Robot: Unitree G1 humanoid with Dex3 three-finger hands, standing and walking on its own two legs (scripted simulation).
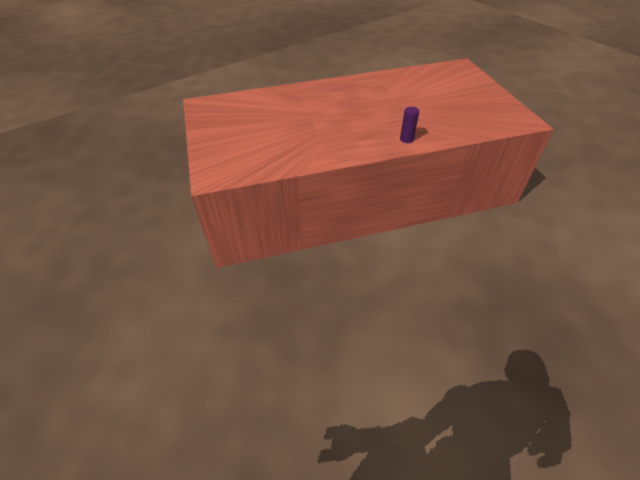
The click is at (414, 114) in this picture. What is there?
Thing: slim round
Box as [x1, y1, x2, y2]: [400, 107, 418, 142]
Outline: 415,107 407,107 404,111 400,139 404,142 411,142 413,140 418,115 418,109
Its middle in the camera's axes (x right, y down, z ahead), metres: +0.33 -0.43 +1.45
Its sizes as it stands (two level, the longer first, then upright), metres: 0.052 0.052 0.121
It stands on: a support 0.39 m high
